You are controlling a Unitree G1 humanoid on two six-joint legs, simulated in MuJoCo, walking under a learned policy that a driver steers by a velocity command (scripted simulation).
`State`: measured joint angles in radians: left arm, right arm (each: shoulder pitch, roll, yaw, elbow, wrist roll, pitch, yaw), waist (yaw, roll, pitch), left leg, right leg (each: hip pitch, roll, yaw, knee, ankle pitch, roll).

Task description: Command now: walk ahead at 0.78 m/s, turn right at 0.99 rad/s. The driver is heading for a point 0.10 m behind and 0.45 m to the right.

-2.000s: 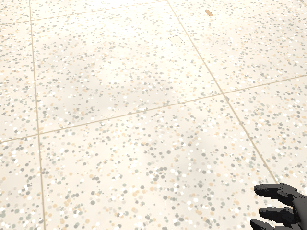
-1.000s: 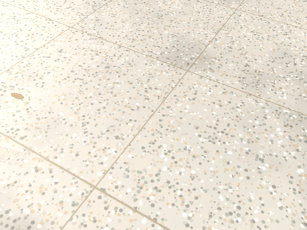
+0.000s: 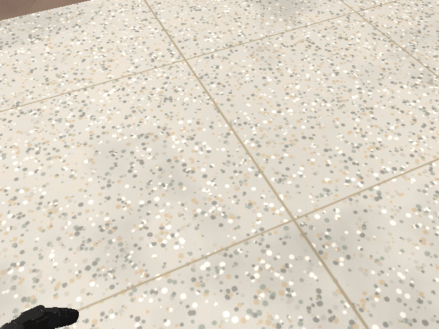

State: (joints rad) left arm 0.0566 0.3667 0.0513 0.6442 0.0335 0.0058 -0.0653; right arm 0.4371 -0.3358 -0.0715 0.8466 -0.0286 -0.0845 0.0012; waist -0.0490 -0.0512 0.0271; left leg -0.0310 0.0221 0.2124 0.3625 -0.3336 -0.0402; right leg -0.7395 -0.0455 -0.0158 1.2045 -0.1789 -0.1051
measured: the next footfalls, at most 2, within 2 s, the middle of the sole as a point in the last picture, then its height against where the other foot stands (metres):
right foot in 0.16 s outside the picture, level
left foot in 0.72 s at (214, 311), level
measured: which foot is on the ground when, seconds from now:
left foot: down 0.00-0.16, up 0.18-0.70, down 0.72-1.00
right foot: up 0.00-0.14, down 0.16-0.70, up 0.72-1.00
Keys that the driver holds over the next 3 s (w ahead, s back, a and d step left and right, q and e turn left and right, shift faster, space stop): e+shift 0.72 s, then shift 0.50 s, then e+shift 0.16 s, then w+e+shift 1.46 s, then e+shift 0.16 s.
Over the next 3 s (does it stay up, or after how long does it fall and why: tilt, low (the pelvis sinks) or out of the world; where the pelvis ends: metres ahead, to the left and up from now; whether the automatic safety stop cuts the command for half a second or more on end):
stays up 0.10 -1.01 -0.04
